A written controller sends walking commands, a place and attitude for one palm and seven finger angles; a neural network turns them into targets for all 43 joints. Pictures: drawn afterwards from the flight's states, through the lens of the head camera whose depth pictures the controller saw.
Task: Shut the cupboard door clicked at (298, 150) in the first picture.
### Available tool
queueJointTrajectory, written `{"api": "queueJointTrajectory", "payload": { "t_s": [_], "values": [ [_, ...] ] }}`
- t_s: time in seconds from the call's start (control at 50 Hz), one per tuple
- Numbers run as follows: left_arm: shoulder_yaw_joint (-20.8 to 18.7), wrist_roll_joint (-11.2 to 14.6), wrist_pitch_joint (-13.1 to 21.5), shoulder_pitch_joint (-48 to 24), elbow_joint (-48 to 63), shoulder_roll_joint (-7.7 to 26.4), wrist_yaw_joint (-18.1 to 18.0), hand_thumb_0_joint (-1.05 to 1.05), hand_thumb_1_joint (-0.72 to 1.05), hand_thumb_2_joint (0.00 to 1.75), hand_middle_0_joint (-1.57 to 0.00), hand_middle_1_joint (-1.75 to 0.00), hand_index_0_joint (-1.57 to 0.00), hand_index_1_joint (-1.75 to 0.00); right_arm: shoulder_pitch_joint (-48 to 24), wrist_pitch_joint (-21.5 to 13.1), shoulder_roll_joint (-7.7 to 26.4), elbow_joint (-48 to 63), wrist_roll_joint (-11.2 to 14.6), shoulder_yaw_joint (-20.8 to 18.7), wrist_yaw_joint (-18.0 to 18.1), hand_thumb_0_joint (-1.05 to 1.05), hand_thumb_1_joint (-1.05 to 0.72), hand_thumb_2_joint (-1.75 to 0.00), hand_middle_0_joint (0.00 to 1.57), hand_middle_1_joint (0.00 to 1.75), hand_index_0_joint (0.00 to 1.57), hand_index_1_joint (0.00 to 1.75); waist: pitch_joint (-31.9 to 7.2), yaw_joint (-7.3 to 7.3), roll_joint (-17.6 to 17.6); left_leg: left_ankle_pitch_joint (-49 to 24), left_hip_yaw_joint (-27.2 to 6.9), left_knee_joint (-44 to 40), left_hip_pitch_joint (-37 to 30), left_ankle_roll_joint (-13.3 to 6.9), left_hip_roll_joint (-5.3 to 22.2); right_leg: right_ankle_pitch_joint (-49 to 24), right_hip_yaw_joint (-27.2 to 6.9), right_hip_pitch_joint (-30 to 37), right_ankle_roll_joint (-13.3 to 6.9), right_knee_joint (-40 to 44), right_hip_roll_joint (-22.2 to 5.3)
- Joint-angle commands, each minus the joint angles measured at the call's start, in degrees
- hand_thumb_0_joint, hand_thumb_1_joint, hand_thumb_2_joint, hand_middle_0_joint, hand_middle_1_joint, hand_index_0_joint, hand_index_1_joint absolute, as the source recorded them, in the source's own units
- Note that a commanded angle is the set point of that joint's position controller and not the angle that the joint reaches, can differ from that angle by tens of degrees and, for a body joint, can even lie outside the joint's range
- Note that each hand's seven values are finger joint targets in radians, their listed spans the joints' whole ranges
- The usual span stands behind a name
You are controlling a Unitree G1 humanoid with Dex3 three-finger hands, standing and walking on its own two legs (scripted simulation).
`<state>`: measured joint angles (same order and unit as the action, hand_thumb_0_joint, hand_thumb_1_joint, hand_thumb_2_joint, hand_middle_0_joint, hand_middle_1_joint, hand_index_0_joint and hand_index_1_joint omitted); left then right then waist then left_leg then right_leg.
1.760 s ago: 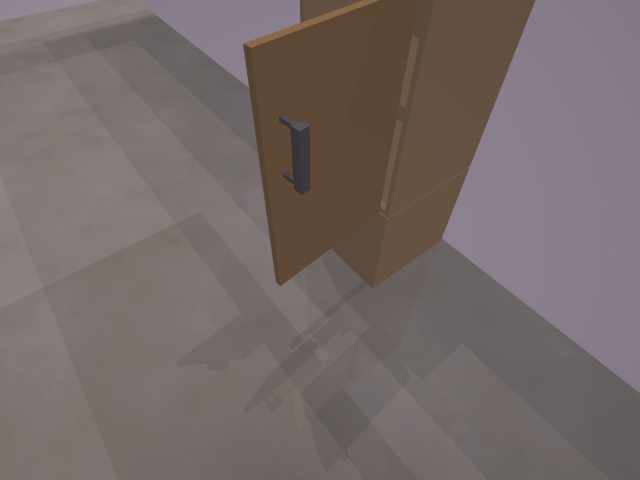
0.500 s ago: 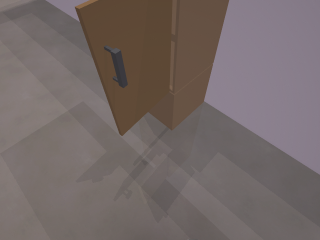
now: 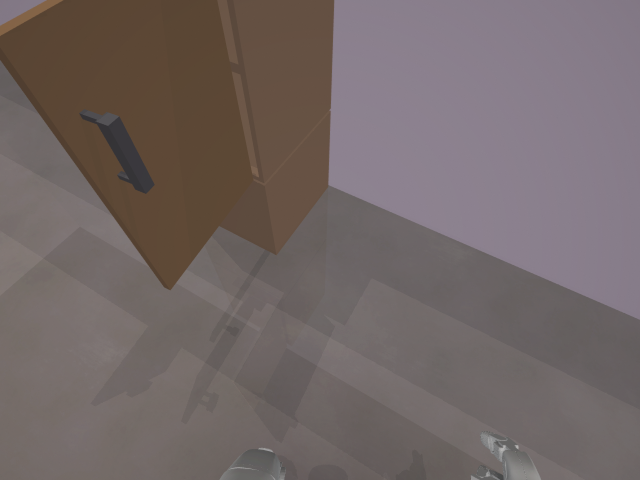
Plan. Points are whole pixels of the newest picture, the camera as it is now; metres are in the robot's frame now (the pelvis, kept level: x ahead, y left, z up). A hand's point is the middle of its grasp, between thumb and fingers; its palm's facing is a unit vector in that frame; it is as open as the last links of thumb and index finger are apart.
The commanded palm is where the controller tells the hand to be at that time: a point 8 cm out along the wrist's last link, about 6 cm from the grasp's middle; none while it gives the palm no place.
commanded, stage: walk around to get in front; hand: left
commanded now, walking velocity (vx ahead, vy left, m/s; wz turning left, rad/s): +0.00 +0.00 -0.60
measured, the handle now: (117, 152) +0.51 +0.37 +0.05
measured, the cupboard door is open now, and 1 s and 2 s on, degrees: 95 95 95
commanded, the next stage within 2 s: none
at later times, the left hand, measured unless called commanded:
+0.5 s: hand (217, 436) +0.18 +0.18 -0.17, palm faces -0.34 -0.90 -0.27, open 7.4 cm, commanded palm none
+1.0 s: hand (260, 434) +0.18 +0.11 -0.17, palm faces -0.59 -0.79 -0.19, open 7.4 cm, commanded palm none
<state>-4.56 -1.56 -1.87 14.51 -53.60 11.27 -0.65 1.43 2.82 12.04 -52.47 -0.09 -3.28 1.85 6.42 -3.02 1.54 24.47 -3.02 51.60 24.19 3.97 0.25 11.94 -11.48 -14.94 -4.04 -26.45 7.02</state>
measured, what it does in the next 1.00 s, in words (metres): steps on the spot, turning right: left foot, then right foot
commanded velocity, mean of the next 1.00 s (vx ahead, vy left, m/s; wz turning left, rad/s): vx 0.00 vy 0.00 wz -0.60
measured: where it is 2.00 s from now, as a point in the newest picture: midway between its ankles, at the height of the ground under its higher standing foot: outside the picture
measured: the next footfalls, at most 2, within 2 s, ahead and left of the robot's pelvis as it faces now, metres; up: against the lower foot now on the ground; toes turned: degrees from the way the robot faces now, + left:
left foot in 0.12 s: +0.04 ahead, +0.16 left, +0.00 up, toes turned -7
right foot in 0.48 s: -0.01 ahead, -0.13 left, +0.00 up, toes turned -22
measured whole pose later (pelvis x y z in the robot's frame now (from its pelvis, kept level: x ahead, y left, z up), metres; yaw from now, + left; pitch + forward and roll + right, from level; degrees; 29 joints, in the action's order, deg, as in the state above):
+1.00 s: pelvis -0.02 +0.01 +0.00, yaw -38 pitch +1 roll -2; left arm -4.8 -1.1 -4.3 7.1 -51.2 13.9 2.7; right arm 14.5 0.5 10.8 -52.3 -2.0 -1.1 1.3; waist 6.0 0.4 -0.1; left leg 14.7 8.8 29.6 14.8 1.7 8.5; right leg 26.2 3.2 -24.5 3.0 -51.9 -0.9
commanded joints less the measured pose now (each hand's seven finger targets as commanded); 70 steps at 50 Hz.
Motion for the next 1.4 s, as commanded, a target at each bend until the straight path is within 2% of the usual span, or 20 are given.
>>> {"api": "queueJointTrajectory", "payload": {
  "t_s": [0.0,0.06,0.1,0.12,0.22,0.4,0.42,0.44,0.48,0.7,0.72,0.74,0.76,0.86,1.02,1.04,1.06,1.1,1.18,1.38],
  "values": [
    [-3.30,-0.22,0.65,1.73,3.83,12.77,-0.76,0.00,0.90,0.90,-0.20,-0.30,-0.20,-0.30,1.43,-1.90,4.99,5.21,0.41,-1.07,0.71,0.00,-0.90,-0.90,0.20,0.30,0.20,0.30,-10.30,0.92,5.89,0.03,-0.24,-9.04,-0.69,-1.24,-0.92,-28.10,-18.94,8.93,-6.87,2.40,-16.02],
    [-2.74,0.50,0.29,-2.91,5.36,10.99,-0.63,0.00,0.90,0.90,-0.20,-0.30,-0.20,-0.30,10.31,-2.93,7.15,3.07,0.36,-1.24,1.28,0.00,-0.90,-0.90,0.20,0.30,0.20,0.30,-12.78,5.36,2.51,-11.25,-1.80,-29.50,-21.28,-2.52,2.80,-15.68,-14.11,-4.67,-0.76,-3.46,-10.35],
    [-1.78,0.68,0.49,-3.27,8.07,7.91,0.84,0.00,0.90,0.90,-0.20,-0.30,-0.20,-0.30,11.32,-3.20,15.38,4.66,-1.20,-2.37,1.68,0.00,-0.90,-0.90,0.20,0.30,0.20,0.30,-9.41,4.81,-18.46,-21.93,-24.91,-37.26,-24.99,-14.54,29.12,24.92,5.74,-21.05,6.11,-25.98,-1.67],
    [-2.03,0.02,0.73,-4.12,9.15,9.48,1.31,0.00,0.90,0.90,-0.20,-0.30,-0.20,-0.30,10.30,-2.94,14.88,6.37,-1.50,-1.77,1.23,0.00,-0.90,-0.90,0.20,0.30,0.20,0.30,-7.34,4.63,-10.60,-19.89,-24.76,-36.09,-16.93,-17.79,30.95,23.57,6.14,-19.57,7.03,-33.97,-5.32],
    [-1.64,0.26,-0.62,-4.89,6.80,7.47,2.92,0.00,0.90,0.90,-0.20,-0.30,-0.20,-0.30,8.02,-3.29,10.44,6.25,-1.74,-0.53,1.44,0.00,-0.90,-0.90,0.20,0.30,0.20,0.30,-7.02,2.15,-12.06,-39.76,-0.37,-29.91,-17.69,-11.42,16.33,13.89,11.47,-18.67,8.47,-38.94,-7.52],
    [-0.61,0.53,0.27,-5.83,6.34,7.72,3.33,0.00,0.90,0.90,-0.20,-0.30,-0.20,-0.30,12.87,-2.56,13.97,3.62,-1.46,-2.19,0.17,0.00,-0.90,-0.90,0.20,0.30,0.20,0.30,-8.88,2.47,-12.97,-36.93,6.50,-20.19,-14.74,-6.96,17.48,4.17,17.53,1.98,4.96,-5.47,-6.43],
    [-1.08,0.35,0.92,-1.58,4.88,10.66,2.99,0.00,0.90,0.90,-0.20,-0.30,-0.20,-0.30,12.75,-2.48,13.19,4.13,-0.99,-2.18,-0.29,0.00,-0.90,-0.90,0.20,0.30,0.20,0.30,-10.95,0.51,-7.76,-30.60,8.99,-12.12,-8.74,-3.89,15.00,-7.12,14.17,12.09,3.43,1.64,-9.31],
    [-2.65,-0.31,1.61,2.37,3.64,18.03,1.91,0.00,0.90,0.90,-0.20,-0.30,-0.20,-0.30,12.15,-2.37,8.00,6.09,-0.42,-1.14,-0.63,0.00,-0.90,-0.90,0.20,0.30,0.20,0.30,-13.06,-1.00,12.46,-1.94,14.91,2.45,7.20,0.29,6.86,-29.01,-6.88,23.30,-2.55,4.94,-25.49],
    [-2.60,0.48,0.99,3.45,3.33,18.50,0.41,0.00,0.90,0.90,-0.20,-0.30,-0.20,-0.30,8.38,-1.41,7.89,6.96,-0.08,-0.71,0.26,0.00,-0.90,-0.90,0.20,0.30,0.20,0.30,-11.45,-2.03,10.19,11.78,3.43,16.00,10.24,-0.03,5.68,-31.74,-9.33,14.53,-10.01,3.43,-28.26],
    [-2.11,0.29,-0.49,-9.71,7.55,13.32,0.44,0.00,0.90,0.90,-0.20,-0.30,-0.20,-0.30,17.32,-2.02,6.20,2.27,-0.27,-0.67,0.11,0.00,-0.90,-0.90,0.20,0.30,0.20,0.30,-8.23,5.74,7.12,-6.33,6.39,-18.15,-11.74,-0.59,1.45,-4.62,-7.61,-5.50,-3.22,2.39,-16.05],
    [-1.72,0.55,-0.79,-10.28,7.98,11.25,0.54,0.00,0.90,0.90,-0.20,-0.30,-0.20,-0.30,19.52,-2.50,7.91,1.81,-0.43,-0.94,0.39,0.00,-0.90,-0.90,0.20,0.30,0.20,0.30,-8.83,6.92,0.94,-6.40,2.47,-27.34,-17.48,-1.78,4.84,1.65,-5.29,-10.93,-0.36,-1.80,-12.76],
    [-0.96,1.27,-1.19,-9.16,9.38,7.38,1.17,0.00,0.90,0.90,-0.20,-0.30,-0.20,-0.30,20.34,-3.18,13.53,2.02,-1.44,-1.86,0.67,0.00,-0.90,-0.90,0.20,0.30,0.20,0.30,-7.61,6.84,-15.72,-2.25,-14.41,-36.95,-20.61,-7.06,18.91,14.16,2.98,-20.26,3.46,-14.24,-4.10],
    [-0.91,0.87,-0.98,-10.72,10.69,7.56,1.72,0.00,0.90,0.90,-0.20,-0.30,-0.20,-0.30,20.47,-3.30,16.61,3.21,-1.84,-2.29,1.18,0.00,-0.90,-0.90,0.20,0.30,0.20,0.30,-6.61,7.00,-17.87,-4.30,-23.03,-40.94,-14.76,-13.18,29.36,22.91,9.61,-20.03,5.48,-28.91,-3.73],
    [-1.35,0.25,-1.17,-9.05,7.15,5.89,3.36,0.00,0.90,0.90,-0.20,-0.30,-0.20,-0.30,12.10,-3.54,10.76,4.56,-2.01,-0.85,0.99,0.00,-0.90,-0.90,0.20,0.30,0.20,0.30,-5.91,3.09,-12.26,-22.43,0.80,-33.80,-13.06,-10.09,18.32,13.76,12.38,-16.39,7.29,-36.41,-8.68],
    [-0.57,0.43,0.19,-6.98,6.40,5.92,2.92,0.00,0.90,0.90,-0.20,-0.30,-0.20,-0.30,16.34,-2.61,12.90,2.25,-1.45,-2.57,-0.16,0.00,-0.90,-0.90,0.20,0.30,0.20,0.30,-9.41,4.25,-13.60,-30.49,8.96,-22.71,-14.98,-6.97,19.23,5.83,18.61,0.02,5.16,-4.86,-6.55],
    [-1.22,0.26,0.47,-3.26,5.28,8.27,2.62,0.00,0.90,0.90,-0.20,-0.30,-0.20,-0.30,14.88,-2.47,12.05,2.71,-1.10,-2.71,-0.35,0.00,-0.90,-0.90,0.20,0.30,0.20,0.30,-10.42,2.26,-9.02,-24.06,10.47,-17.04,-9.53,-4.25,17.82,-1.75,15.50,7.93,3.81,2.11,-8.73],
    [-2.39,-0.32,1.07,0.17,4.12,14.77,1.81,0.00,0.90,0.90,-0.20,-0.30,-0.20,-0.30,13.53,-2.24,7.99,4.68,-0.46,-1.95,-0.63,0.00,-0.90,-0.90,0.20,0.30,0.20,0.30,-10.89,0.57,9.34,-4.91,16.14,-4.75,3.74,-0.26,10.42,-16.57,-2.60,17.15,-0.86,7.34,-22.85],
    [-2.96,0.38,0.84,2.83,3.19,16.84,0.42,0.00,0.90,0.90,-0.20,-0.30,-0.20,-0.30,7.29,-1.03,6.72,6.96,-0.51,-1.11,0.05,0.00,-0.90,-0.90,0.20,0.30,0.20,0.30,-8.76,-1.74,12.91,10.84,4.40,12.26,11.64,0.10,5.84,-26.14,-9.76,11.86,-8.46,6.55,-27.89],
    [-1.95,0.40,1.04,-4.50,5.12,11.66,-0.38,0.00,0.90,0.90,-0.20,-0.30,-0.20,-0.30,8.16,-0.80,6.26,3.90,-0.59,-1.19,-0.16,0.00,-0.90,-0.90,0.20,0.30,0.20,0.30,-9.22,2.68,7.92,-0.02,3.51,12.29,7.80,1.33,5.76,-27.04,-1.88,8.42,-6.01,3.90,-20.22],
    [-2.46,0.64,0.10,-6.69,5.19,12.00,0.15,0.00,0.90,0.90,-0.20,-0.30,-0.20,-0.30,13.52,-2.43,6.22,2.76,-0.03,-0.86,0.63,0.00,-0.90,-0.90,0.20,0.30,0.20,0.30,-10.32,5.25,5.22,-10.53,4.89,-24.97,-14.29,-0.60,1.81,-17.15,-7.60,-1.42,-2.43,-0.95,-15.76]
  ]
}}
